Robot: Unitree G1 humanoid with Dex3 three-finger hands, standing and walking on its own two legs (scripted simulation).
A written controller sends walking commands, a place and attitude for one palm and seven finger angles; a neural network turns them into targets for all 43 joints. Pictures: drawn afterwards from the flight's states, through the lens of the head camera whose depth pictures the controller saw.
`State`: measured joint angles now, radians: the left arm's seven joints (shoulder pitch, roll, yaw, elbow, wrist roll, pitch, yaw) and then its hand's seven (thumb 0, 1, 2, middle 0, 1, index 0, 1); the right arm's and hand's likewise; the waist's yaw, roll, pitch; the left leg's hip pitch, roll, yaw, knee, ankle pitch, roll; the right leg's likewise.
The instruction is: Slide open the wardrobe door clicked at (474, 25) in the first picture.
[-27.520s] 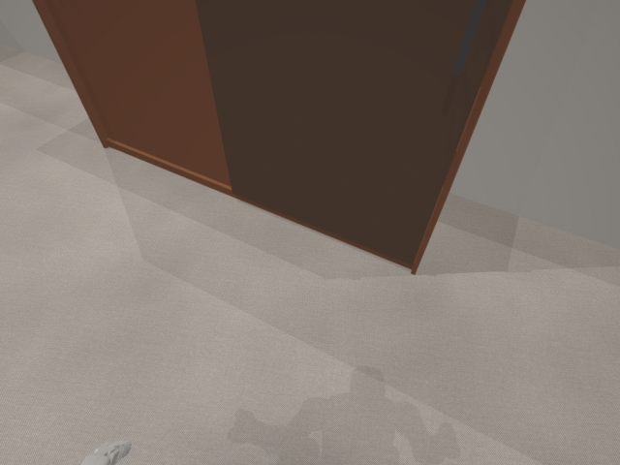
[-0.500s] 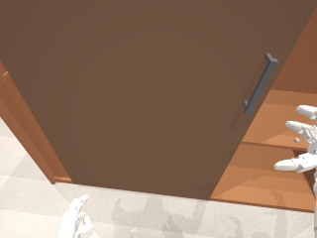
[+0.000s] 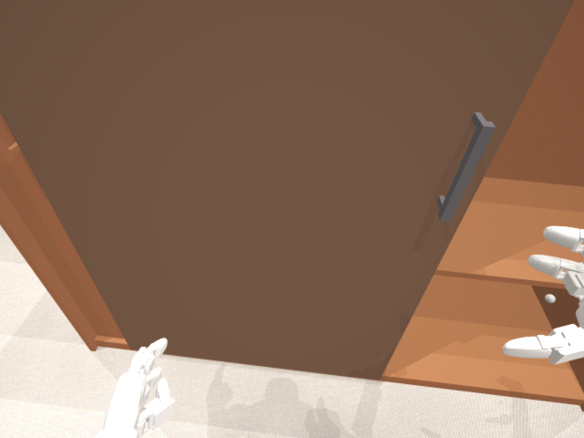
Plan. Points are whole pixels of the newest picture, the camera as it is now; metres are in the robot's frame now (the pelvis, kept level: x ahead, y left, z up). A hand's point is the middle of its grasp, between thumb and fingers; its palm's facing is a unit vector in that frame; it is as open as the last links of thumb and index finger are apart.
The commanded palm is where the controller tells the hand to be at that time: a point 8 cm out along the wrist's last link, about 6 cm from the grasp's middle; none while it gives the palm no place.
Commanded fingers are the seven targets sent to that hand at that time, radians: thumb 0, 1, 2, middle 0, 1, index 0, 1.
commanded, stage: draw the hand back to the body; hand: right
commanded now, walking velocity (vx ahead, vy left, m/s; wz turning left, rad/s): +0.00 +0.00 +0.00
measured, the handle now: (460, 169) +0.49 -0.28 +0.16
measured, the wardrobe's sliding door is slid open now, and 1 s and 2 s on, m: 0.70 0.70 0.70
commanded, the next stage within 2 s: step back with the hand held close in 1.00 s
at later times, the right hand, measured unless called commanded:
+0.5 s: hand (546, 300) +0.23 -0.27 +0.16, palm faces +0.45 +0.82 -0.35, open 9.9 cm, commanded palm +0.18 -0.31 +0.18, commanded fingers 0.00 -0.72 -0.81 0.21 0.41 0.21 0.41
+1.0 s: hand (539, 309) +0.21 -0.25 +0.17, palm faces +0.45 +0.82 -0.36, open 7.4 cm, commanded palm +0.17 -0.29 +0.18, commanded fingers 0.00 -0.90 -0.90 0.20 0.30 0.20 0.30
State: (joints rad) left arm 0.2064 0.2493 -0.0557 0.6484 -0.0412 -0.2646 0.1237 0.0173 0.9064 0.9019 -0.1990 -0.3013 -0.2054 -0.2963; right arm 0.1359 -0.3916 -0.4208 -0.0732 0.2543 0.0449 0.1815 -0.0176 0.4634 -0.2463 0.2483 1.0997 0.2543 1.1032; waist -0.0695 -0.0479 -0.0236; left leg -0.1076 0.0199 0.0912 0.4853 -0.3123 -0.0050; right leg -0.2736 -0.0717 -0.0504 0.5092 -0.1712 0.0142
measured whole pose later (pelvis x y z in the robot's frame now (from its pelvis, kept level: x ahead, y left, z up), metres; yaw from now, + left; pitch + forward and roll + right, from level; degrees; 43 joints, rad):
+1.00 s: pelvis +0.03 +0.00 +0.01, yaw +1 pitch -5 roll +0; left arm 0.18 0.22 -0.01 0.64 0.02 -0.10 0.09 0.02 0.91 0.90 -0.20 -0.30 -0.21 -0.30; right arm 0.46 -0.33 -0.33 -0.39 0.08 -0.07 -0.10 0.01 -0.88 -0.90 0.21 0.31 0.21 0.31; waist -0.08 -0.05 0.01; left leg 0.02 0.03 0.07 0.37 -0.29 -0.01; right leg -0.13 -0.06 -0.08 0.40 -0.16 0.02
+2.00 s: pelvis -0.08 -0.05 -0.01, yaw -4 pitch -1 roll +5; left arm 0.18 0.19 0.00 0.61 0.01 -0.13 0.10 0.02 0.91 0.90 -0.20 -0.30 -0.21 -0.30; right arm 0.38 -0.39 -0.40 -0.44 0.03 -0.24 -0.14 0.01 -0.89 -0.90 0.21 0.30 0.22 0.31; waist -0.03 -0.03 0.06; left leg -0.31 -0.08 -0.02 0.73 -0.38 -0.01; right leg -0.45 -0.02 0.01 0.51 -0.09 -0.07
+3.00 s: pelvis -0.20 -0.09 +0.00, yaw +5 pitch +0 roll +1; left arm 0.32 0.16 -0.03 0.63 0.03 -0.14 0.06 0.02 0.90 0.90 -0.20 -0.30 -0.21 -0.30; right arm 0.58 -0.45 -0.43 -0.49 0.03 -0.21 -0.14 0.01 -0.89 -0.90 0.21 0.30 0.21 0.31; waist 0.03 0.00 -0.04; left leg -0.19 -0.04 0.07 0.45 -0.29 0.05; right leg -0.30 0.01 -0.03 0.50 -0.21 -0.03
